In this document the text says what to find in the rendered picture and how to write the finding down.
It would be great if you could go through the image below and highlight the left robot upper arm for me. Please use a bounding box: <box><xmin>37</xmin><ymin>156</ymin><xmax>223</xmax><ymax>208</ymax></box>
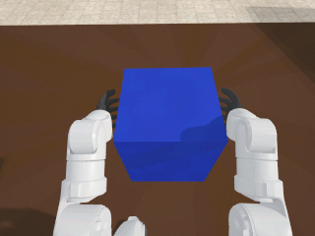
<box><xmin>53</xmin><ymin>204</ymin><xmax>112</xmax><ymax>236</ymax></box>

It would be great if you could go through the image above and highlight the robot left forearm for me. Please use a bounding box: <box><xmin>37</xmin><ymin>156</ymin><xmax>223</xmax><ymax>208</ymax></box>
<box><xmin>52</xmin><ymin>109</ymin><xmax>113</xmax><ymax>236</ymax></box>

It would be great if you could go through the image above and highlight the carton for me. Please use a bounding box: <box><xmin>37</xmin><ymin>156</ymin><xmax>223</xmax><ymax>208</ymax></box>
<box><xmin>113</xmin><ymin>67</ymin><xmax>228</xmax><ymax>182</ymax></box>

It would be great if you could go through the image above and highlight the robot left thigh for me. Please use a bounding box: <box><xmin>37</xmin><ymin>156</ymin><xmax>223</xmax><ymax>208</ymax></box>
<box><xmin>113</xmin><ymin>220</ymin><xmax>145</xmax><ymax>236</ymax></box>

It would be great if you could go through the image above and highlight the left robot shin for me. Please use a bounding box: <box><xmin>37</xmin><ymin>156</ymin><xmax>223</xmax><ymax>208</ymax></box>
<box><xmin>128</xmin><ymin>216</ymin><xmax>141</xmax><ymax>222</ymax></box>

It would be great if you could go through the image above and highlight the robot right forearm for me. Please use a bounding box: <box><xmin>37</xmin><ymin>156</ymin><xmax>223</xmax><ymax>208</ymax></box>
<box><xmin>226</xmin><ymin>108</ymin><xmax>292</xmax><ymax>236</ymax></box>

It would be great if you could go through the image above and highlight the right robot hand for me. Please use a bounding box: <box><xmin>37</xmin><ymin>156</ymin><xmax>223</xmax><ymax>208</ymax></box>
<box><xmin>219</xmin><ymin>88</ymin><xmax>243</xmax><ymax>128</ymax></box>

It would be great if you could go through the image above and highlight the right robot upper arm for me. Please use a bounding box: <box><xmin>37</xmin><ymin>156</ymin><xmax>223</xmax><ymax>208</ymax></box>
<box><xmin>228</xmin><ymin>203</ymin><xmax>292</xmax><ymax>236</ymax></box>

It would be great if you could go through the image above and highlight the left robot hand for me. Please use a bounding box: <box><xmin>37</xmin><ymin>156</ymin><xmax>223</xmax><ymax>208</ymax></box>
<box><xmin>96</xmin><ymin>89</ymin><xmax>120</xmax><ymax>129</ymax></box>

